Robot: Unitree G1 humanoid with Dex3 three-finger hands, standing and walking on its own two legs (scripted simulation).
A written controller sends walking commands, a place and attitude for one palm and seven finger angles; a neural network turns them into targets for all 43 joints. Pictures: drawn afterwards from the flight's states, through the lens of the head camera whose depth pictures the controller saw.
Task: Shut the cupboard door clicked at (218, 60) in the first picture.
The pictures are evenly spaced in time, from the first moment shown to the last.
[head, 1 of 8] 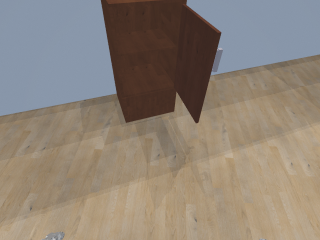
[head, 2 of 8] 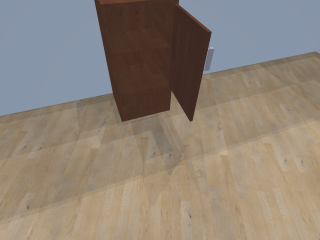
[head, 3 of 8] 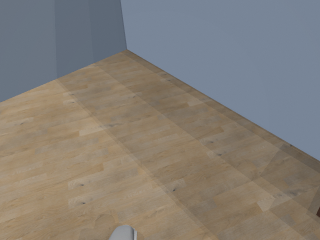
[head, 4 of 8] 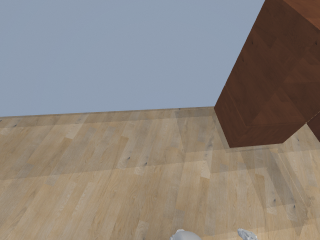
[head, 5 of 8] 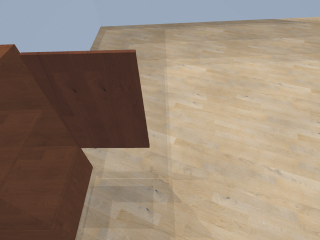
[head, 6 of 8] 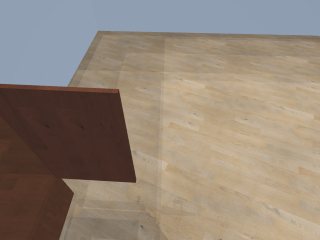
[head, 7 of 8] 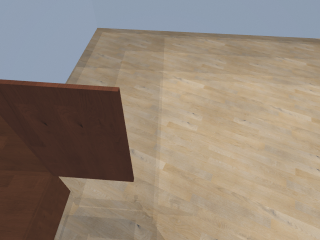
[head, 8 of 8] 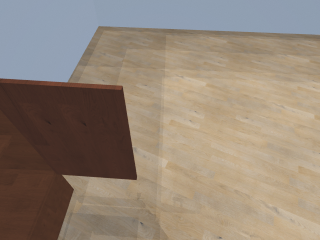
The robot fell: no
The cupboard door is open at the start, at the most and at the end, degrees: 88 88 88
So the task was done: no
